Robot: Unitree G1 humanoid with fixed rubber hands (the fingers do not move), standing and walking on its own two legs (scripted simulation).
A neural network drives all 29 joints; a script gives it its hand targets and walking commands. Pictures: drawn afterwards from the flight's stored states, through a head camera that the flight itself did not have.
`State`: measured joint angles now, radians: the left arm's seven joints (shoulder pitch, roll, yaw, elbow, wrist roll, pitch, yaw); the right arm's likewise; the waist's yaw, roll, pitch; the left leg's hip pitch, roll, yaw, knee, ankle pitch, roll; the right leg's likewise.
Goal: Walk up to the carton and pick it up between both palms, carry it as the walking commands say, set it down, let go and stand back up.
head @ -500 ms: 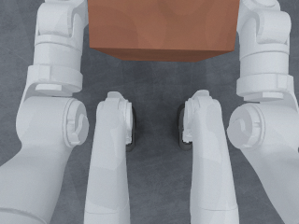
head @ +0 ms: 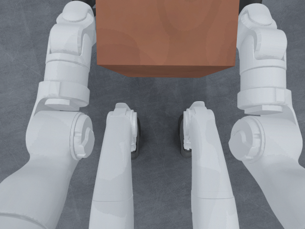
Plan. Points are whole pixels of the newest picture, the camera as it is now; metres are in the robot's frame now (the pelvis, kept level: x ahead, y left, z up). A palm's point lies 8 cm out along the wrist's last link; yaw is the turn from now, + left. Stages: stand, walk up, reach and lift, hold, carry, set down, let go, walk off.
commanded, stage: reach and lift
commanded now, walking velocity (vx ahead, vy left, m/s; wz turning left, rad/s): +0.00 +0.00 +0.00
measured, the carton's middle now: (165, 29) +0.52 -0.01 -0.12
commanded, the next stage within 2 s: none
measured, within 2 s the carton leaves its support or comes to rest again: neither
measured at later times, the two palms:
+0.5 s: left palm out of the picture +0.51 +0.15 +0.02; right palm (274, 1) +0.50 -0.17 +0.03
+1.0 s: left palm out of the picture +0.48 +0.14 +0.10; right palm out of the picture +0.47 -0.17 +0.11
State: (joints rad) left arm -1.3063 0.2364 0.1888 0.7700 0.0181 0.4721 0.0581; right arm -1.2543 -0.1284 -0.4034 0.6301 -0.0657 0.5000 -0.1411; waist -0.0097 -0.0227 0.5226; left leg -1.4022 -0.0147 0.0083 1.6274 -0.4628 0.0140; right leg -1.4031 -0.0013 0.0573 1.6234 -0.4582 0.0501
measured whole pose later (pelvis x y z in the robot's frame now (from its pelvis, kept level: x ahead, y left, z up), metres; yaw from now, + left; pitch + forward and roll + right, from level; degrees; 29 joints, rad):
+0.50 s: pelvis +0.00 +0.00 +0.06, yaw +0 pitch +9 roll +0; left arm -1.16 0.19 0.19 0.71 0.04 0.48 0.05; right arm -1.11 -0.08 -0.40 0.58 -0.07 0.50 -0.14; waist -0.01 -0.02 0.50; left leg -1.15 -0.01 0.01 1.40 -0.41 0.01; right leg -1.15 0.00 0.06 1.40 -0.40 0.05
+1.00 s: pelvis +0.03 +0.00 +0.12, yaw +0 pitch +6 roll +0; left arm -0.92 0.11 0.19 0.67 0.07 0.47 0.04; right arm -0.88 0.00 -0.40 0.53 -0.09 0.48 -0.12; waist -0.01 -0.02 0.36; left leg -0.88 -0.01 0.00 1.12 -0.36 0.01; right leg -0.89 0.00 0.06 1.12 -0.35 0.04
